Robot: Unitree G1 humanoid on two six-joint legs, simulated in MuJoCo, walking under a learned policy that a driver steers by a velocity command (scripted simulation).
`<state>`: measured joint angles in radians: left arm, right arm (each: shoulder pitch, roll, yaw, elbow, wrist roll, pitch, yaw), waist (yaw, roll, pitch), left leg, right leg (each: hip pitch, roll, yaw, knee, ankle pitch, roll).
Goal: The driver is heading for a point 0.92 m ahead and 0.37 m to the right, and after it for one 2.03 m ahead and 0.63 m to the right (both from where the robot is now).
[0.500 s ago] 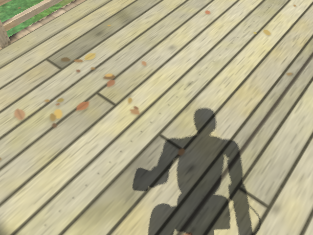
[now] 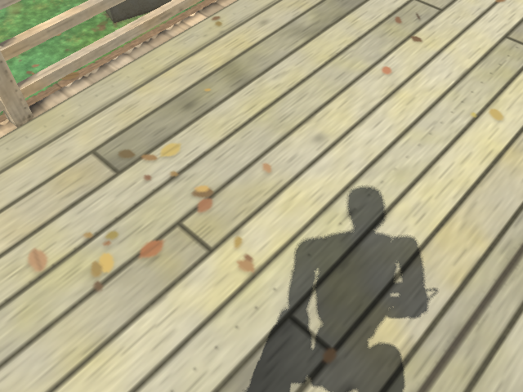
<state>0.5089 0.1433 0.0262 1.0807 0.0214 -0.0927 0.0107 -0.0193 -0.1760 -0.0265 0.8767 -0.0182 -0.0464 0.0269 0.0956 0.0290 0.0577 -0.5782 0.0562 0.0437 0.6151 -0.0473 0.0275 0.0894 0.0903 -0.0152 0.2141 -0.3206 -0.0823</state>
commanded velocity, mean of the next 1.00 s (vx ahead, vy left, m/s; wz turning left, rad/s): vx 0.48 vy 0.00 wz -0.54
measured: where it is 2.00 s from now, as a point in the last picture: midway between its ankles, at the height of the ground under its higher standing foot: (390, 308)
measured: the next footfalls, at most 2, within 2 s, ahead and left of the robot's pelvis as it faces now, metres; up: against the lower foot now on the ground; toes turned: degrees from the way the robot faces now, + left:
left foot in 0.06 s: +0.22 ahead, +0.11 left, +0.00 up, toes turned +0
right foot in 0.62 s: +0.44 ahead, -0.14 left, +0.00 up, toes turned -26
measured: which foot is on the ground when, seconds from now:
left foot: up 0.00-0.04, down 0.06-0.60, up 0.62-1.00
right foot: down 0.00-0.06, up 0.08-0.60, down 0.62-1.00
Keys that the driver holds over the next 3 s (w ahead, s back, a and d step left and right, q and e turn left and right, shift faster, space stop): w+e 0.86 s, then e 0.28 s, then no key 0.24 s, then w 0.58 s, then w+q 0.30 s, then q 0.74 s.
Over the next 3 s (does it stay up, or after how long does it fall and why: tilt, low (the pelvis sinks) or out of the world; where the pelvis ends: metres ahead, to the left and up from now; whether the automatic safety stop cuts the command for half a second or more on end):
stays up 0.96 -0.43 0.00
